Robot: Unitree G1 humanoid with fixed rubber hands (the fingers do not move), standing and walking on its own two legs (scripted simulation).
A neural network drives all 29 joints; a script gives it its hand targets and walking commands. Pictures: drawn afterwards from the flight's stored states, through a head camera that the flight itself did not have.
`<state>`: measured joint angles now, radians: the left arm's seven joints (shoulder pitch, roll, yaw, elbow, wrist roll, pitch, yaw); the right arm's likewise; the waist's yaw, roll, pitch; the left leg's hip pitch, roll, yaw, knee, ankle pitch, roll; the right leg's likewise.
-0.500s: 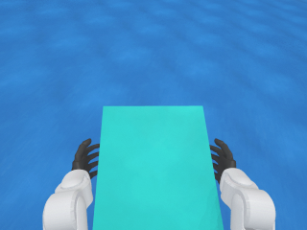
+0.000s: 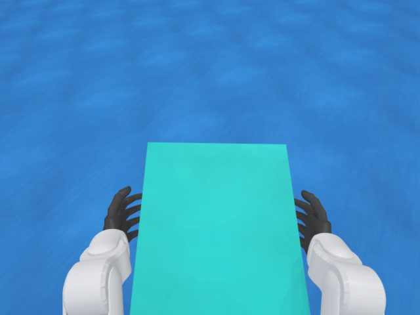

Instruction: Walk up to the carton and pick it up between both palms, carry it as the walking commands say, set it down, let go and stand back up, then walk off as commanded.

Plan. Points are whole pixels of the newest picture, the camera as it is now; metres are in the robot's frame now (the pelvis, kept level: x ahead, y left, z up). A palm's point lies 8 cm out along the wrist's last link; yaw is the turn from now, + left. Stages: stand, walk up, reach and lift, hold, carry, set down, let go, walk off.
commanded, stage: carry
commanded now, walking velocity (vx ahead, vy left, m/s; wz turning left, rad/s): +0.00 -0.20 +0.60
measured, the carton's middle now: (214, 240) +0.27 +0.00 +0.02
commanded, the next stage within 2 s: none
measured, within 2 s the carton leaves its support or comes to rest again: neither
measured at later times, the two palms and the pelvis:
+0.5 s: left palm (122, 298) +0.15 +0.13 +0.10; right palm (325, 231) +0.23 -0.18 +0.10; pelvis -0.04 -0.10 +0.00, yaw +16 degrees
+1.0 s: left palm out of the picture +0.08 +0.06 +0.09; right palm (350, 235) +0.22 -0.22 +0.10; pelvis -0.05 -0.19 +0.00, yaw +25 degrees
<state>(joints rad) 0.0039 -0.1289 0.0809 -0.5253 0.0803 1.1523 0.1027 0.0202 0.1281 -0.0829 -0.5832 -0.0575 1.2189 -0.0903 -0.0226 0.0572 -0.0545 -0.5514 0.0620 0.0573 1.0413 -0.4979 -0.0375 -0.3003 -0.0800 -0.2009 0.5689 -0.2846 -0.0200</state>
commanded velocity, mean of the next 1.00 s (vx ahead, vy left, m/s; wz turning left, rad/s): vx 0.00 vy -0.09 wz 0.26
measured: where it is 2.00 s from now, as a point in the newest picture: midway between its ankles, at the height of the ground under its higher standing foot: outside the picture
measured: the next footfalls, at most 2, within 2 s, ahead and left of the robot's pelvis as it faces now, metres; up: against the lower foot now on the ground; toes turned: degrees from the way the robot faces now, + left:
left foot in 0.14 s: +0.01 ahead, +0.07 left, +0.00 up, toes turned +17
right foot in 0.54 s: +0.04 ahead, -0.24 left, +0.00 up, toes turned +28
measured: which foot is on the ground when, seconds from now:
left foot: up 0.00-0.12, down 0.14-0.54, up 0.56-0.86, down 0.88-1.00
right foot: down 0.00-0.14, up 0.16-0.52, down 0.54-1.00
